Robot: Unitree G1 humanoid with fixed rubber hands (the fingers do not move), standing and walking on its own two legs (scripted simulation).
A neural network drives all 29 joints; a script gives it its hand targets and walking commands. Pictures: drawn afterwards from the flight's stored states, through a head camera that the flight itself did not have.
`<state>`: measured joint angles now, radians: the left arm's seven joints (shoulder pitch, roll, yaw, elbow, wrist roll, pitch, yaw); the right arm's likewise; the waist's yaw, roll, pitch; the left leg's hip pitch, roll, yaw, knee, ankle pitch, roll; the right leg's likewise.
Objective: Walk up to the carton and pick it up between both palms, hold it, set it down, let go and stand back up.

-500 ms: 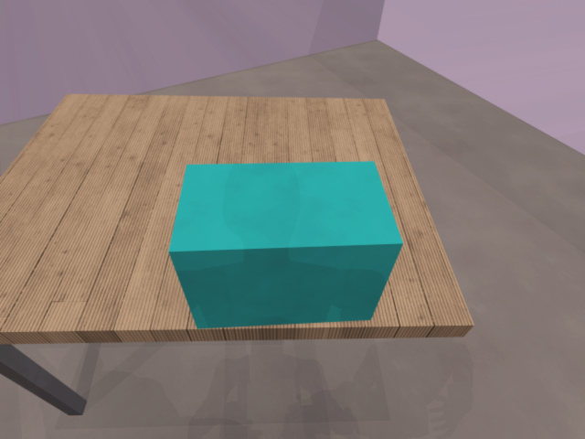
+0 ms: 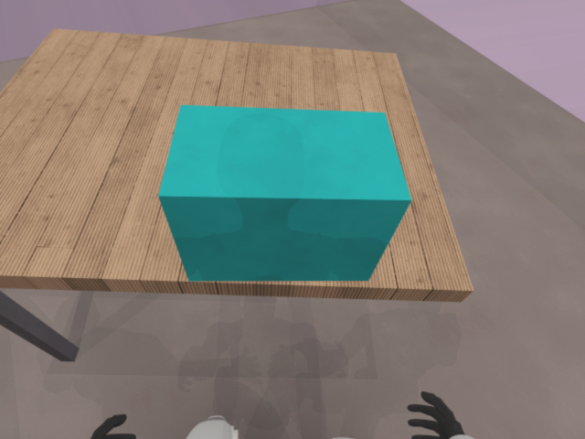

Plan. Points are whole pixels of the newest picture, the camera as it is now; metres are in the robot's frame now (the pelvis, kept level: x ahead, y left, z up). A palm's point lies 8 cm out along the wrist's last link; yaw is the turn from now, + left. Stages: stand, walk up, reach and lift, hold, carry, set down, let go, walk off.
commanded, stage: reach and lift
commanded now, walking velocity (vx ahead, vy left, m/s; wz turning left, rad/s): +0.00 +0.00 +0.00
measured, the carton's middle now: (282, 200) +0.46 +0.01 +0.02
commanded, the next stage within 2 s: none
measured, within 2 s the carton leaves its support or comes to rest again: neither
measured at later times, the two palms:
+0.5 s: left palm out of the picture +0.10 +0.24 -0.07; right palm out of the picture +0.08 -0.22 -0.07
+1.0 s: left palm (88, 402) +0.18 +0.25 -0.03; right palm (472, 414) +0.16 -0.23 -0.02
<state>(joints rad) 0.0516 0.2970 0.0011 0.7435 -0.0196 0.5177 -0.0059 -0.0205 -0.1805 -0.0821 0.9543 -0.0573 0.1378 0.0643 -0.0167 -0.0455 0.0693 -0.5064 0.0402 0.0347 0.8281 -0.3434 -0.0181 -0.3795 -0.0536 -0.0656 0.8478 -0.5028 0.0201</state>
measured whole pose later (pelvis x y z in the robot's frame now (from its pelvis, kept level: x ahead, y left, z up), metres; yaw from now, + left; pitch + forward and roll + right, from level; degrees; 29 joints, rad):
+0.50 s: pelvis -0.05 -0.02 +0.02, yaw -3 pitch -3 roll +1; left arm 0.19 0.32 0.09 0.40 -0.06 0.41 -0.02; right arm 0.22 -0.08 0.01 0.54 0.03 0.07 -0.02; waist 0.02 -0.06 0.17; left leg -0.36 0.07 0.03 0.62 -0.20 -0.05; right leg -0.29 0.00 -0.05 0.69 -0.35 -0.04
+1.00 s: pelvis +0.00 +0.02 +0.04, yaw -4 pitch -2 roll +0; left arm 0.16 0.24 0.01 0.51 -0.12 0.10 0.05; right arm 0.12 -0.21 -0.05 0.71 0.10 -0.13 0.11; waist 0.04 -0.04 0.04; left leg -0.22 0.03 0.06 0.45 -0.19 0.00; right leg -0.12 -0.03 -0.01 0.44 -0.28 0.02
